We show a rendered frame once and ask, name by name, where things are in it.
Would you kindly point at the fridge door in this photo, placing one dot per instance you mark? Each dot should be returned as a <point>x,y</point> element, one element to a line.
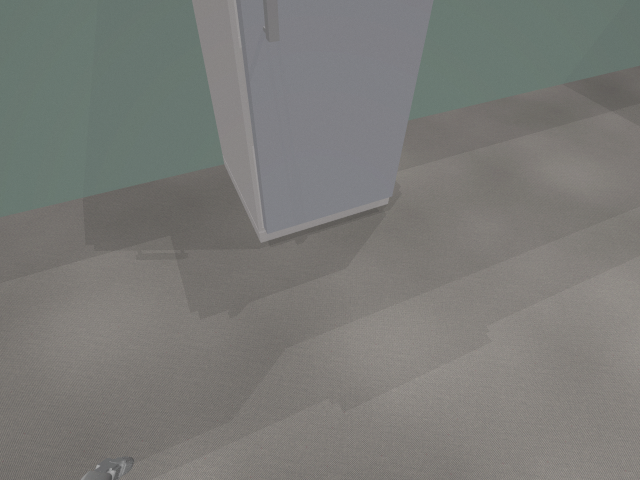
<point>330,102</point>

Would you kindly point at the robot left hand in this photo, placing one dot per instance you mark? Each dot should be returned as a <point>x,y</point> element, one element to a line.
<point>110,469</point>

